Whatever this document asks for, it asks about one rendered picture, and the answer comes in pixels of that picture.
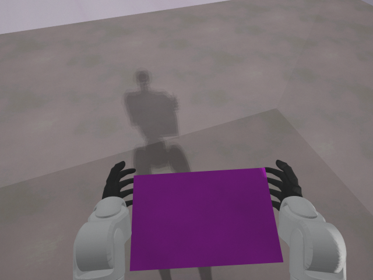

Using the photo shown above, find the left robot forearm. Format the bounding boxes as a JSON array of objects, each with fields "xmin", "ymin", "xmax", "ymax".
[{"xmin": 73, "ymin": 197, "xmax": 132, "ymax": 280}]

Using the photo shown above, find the carton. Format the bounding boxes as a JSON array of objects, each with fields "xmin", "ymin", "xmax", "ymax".
[{"xmin": 130, "ymin": 167, "xmax": 283, "ymax": 271}]

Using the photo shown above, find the right robot forearm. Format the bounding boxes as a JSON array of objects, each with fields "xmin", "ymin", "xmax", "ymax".
[{"xmin": 277, "ymin": 196, "xmax": 346, "ymax": 280}]

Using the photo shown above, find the robot left hand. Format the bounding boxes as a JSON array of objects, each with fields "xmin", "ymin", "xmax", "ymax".
[{"xmin": 102, "ymin": 161, "xmax": 136, "ymax": 207}]

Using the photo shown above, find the robot right hand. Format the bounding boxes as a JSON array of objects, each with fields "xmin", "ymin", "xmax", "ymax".
[{"xmin": 265, "ymin": 160, "xmax": 302, "ymax": 211}]

